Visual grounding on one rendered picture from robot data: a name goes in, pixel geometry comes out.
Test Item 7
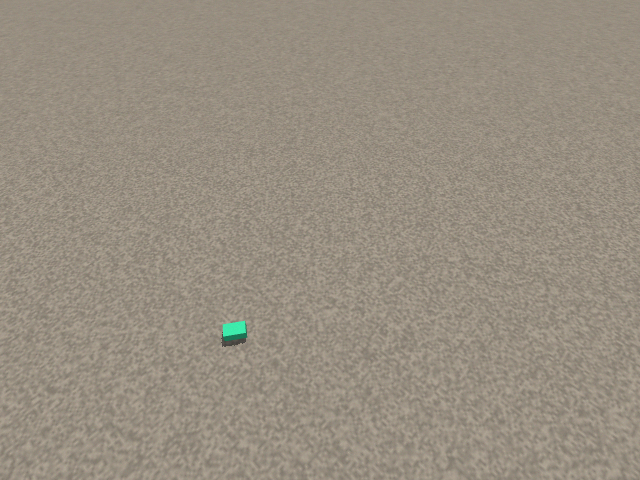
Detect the small box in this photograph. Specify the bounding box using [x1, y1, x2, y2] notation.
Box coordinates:
[223, 321, 247, 341]

